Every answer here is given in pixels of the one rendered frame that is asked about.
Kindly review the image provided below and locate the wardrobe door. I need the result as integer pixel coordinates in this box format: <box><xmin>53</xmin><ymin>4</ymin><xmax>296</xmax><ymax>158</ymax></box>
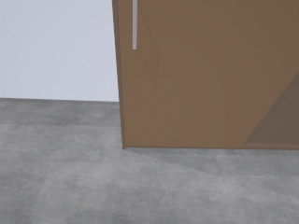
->
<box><xmin>118</xmin><ymin>0</ymin><xmax>299</xmax><ymax>148</ymax></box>
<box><xmin>244</xmin><ymin>71</ymin><xmax>299</xmax><ymax>145</ymax></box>

